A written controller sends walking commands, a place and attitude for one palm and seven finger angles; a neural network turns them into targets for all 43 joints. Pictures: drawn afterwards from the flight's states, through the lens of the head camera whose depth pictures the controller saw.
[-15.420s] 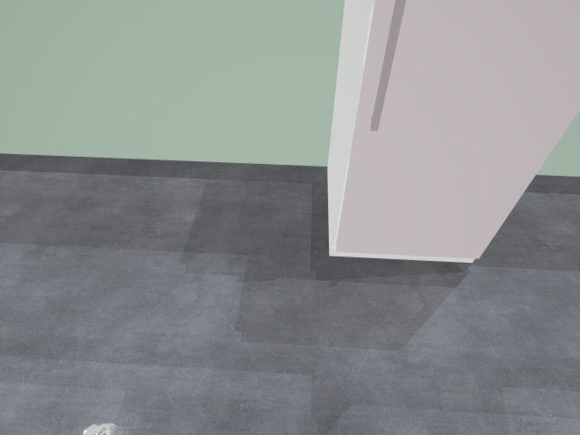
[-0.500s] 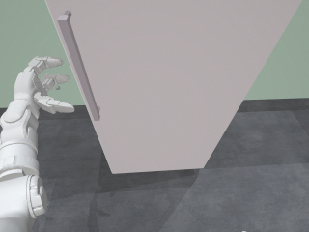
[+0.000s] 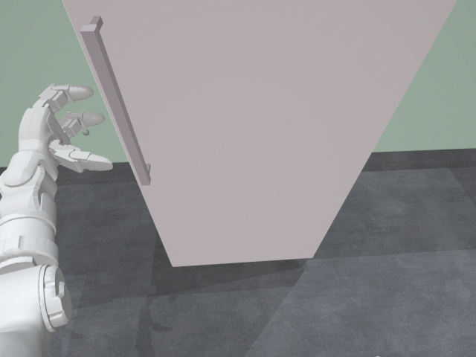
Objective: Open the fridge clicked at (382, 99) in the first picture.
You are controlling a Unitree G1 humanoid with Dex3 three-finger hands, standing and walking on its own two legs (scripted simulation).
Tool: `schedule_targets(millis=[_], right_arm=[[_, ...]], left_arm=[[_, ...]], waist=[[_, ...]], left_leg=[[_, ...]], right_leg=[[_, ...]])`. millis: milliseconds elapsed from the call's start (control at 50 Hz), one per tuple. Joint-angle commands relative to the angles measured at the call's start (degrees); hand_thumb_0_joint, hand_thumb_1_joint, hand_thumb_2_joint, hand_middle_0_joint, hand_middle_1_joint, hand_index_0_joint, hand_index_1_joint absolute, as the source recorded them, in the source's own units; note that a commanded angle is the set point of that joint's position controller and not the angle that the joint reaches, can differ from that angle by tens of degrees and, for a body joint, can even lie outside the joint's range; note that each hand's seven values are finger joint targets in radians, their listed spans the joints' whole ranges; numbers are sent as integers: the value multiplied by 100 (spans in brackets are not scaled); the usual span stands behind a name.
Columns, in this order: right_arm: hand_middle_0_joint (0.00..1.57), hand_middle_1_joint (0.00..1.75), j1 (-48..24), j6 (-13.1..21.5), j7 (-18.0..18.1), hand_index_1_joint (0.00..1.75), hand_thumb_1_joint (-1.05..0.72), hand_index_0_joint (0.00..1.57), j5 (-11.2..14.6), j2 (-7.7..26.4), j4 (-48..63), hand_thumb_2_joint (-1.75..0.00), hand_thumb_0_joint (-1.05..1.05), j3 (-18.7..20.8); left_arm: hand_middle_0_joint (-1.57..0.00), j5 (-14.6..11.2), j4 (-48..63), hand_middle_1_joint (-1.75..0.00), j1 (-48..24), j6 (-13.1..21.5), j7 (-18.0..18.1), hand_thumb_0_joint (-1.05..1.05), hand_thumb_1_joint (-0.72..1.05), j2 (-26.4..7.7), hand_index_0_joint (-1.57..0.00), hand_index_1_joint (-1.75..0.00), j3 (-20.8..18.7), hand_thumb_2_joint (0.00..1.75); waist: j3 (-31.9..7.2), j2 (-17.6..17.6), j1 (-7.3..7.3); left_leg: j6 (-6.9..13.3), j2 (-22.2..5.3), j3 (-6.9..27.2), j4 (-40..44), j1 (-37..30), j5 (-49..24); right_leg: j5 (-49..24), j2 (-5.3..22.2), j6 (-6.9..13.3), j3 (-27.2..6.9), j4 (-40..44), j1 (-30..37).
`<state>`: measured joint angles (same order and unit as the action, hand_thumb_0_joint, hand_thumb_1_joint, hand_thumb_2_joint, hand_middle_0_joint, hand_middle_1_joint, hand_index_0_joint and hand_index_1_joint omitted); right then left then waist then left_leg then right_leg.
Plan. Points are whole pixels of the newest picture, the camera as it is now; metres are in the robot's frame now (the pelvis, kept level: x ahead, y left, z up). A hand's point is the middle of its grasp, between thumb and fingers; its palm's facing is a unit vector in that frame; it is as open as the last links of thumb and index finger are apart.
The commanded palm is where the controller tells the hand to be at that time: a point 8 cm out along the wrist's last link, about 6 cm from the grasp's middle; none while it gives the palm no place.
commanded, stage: feel for the door with the fingertips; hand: left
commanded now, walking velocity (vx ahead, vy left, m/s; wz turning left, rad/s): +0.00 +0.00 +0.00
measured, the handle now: (126, 118) +0.50 +0.21 +0.12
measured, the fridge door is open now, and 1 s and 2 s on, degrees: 0 0 0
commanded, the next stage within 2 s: slide the fingers in behind the handle in 0.82 s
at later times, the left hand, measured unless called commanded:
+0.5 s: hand (104, 132) +0.44 +0.22 +0.15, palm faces +0.08 -1.00 +0.00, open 14.0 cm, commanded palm +0.41 +0.28 +0.15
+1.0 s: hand (106, 123) +0.46 +0.22 +0.15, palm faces +0.06 -1.00 +0.01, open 13.7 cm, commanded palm +0.43 +0.28 +0.15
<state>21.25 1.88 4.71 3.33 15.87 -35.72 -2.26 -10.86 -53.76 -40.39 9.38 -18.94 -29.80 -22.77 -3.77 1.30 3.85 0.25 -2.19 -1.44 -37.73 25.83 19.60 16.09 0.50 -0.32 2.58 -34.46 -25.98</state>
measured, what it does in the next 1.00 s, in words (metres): stands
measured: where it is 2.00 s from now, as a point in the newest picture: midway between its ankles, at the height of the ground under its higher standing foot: outside the picture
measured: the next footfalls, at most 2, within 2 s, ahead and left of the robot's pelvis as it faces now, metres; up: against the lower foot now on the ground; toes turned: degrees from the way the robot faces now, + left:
none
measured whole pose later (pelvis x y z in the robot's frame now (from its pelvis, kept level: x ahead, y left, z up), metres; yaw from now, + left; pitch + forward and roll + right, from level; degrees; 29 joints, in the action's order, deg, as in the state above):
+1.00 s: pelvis -0.01 +0.00 +0.00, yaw +0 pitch +9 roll -1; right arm 22.8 2.2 4.2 2.4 15.7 -38.0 -2.1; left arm -8.2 -61.7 -49.2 11.6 -15.2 -28.3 -20.8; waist -3.7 0.9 5.5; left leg 0.6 -1.7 -1.1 -39.4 29.2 19.3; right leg 15.7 0.9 -0.7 2.8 -35.7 -28.9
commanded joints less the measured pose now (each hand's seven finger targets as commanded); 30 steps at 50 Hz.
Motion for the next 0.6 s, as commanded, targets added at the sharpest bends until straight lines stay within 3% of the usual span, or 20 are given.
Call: schedule_targets(millis=[0,40,60,100,140,180,220,240,320,340,380,420,500,560,580], right_arm=[[20,30,122,204,107,30,-90,20,37,920,569,-90,0,360],[20,30,83,227,97,30,-90,20,37,875,577,-90,0,362],[20,30,124,228,101,30,-90,20,30,878,559,-90,0,368],[20,30,117,249,74,30,-90,20,9,874,553,-90,0,384],[20,30,89,268,53,30,-90,20,-7,845,546,-90,0,375],[20,30,81,269,21,30,-90,20,-15,842,568,-90,0,384],[20,30,37,259,10,30,-90,20,-5,820,560,-90,0,357],[20,30,37,258,8,30,-90,20,-10,826,550,-90,0,368],[20,30,-14,262,6,30,-90,20,-26,809,595,-90,0,356],[20,30,-30,277,1,30,-90,20,-23,793,602,-90,0,357],[20,30,-7,262,24,30,-90,20,-13,819,553,-90,0,343],[20,30,-10,266,42,30,-90,20,-9,820,528,-90,0,317],[20,30,83,280,65,30,-90,20,-23,844,468,-90,0,334],[20,30,152,296,59,30,-90,20,-32,841,424,-90,0,332],[20,30,165,291,60,30,-90,20,-24,868,395,-90,0,344]], left_arm=[[-30,-232,1182,-120,-2484,216,-131,0,-50,-1443,-30,-120,-142,30],[-30,-213,1312,-120,-2592,158,-95,0,-50,-1135,-30,-120,103,30],[-30,-229,1455,-120,-2706,182,-27,0,-50,-1119,-30,-120,135,30],[-30,-212,1627,-120,-2679,211,92,0,-50,-1156,-30,-120,18,30],[-30,-183,1680,-120,-2667,209,193,0,-50,-1048,-30,-120,52,30],[-30,-145,1760,-120,-2465,227,317,0,-50,-1045,-30,-120,-6,30],[-30,-92,1651,-120,-2477,155,391,0,-50,-942,-30,-120,102,30],[-30,-69,1648,-120,-2560,146,447,0,-50,-1026,-30,-120,29,30],[-30,30,1862,-120,-2573,230,602,0,-50,-1174,-30,-120,-85,30],[-30,23,1840,-120,-2583,232,591,0,-50,-994,-30,-120,36,30],[-30,30,1506,-120,-2522,218,571,0,-50,-1155,-30,-120,-86,30],[-30,46,1365,-120,-2908,209,510,0,-50,-1054,-30,-120,100,30],[-30,41,1163,-120,-3133,334,442,0,-50,-1205,-30,-120,6,30],[-30,3,897,-120,-3241,403,359,0,-50,-901,-30,-120,257,30],[-30,13,884,-120,-3262,432,347,0,-50,-1085,-30,-120,128,30]], waist=[[-1683,185,-4],[-1635,351,33],[-1658,241,63],[-1894,272,0],[-1832,345,-21],[-1978,205,-79],[-1702,268,-46],[-1649,143,-38],[-1846,215,-102],[-1834,245,-56],[-1684,78,-45],[-1488,133,49],[-1755,207,57],[-1668,130,137],[-1735,169,117]], left_leg=[[159,154,157,458,-770,-1511],[154,165,162,464,-833,-1393],[159,162,184,451,-856,-1477],[148,162,216,450,-990,-1578],[130,162,213,456,-982,-1621],[135,159,216,447,-990,-1763],[127,163,183,484,-837,-1575],[140,159,184,487,-798,-1545],[125,159,190,499,-881,-1678],[135,165,161,482,-929,-1661],[146,158,149,485,-766,-1552],[135,161,176,532,-705,-1310],[134,170,192,447,-804,-1412],[142,174,207,404,-807,-1406],[129,156,230,410,-835,-1383]], right_leg=[[-1645,-150,152,-74,294,789],[-1467,-144,152,-70,330,649],[-1478,-135,168,-39,320,719],[-1542,-160,161,-50,293,740],[-1564,-157,168,-33,275,731],[-1691,-164,169,-31,225,866],[-1561,-146,161,-27,263,780],[-1559,-149,155,-33,275,798],[-1649,-143,170,-47,226,947],[-1657,-149,159,-65,247,887],[-1634,-141,153,-82,263,909],[-1400,-126,147,-69,311,732],[-1465,-122,152,-93,270,731],[-1426,-129,160,-62,260,619],[-1386,-132,154,-73,257,565]])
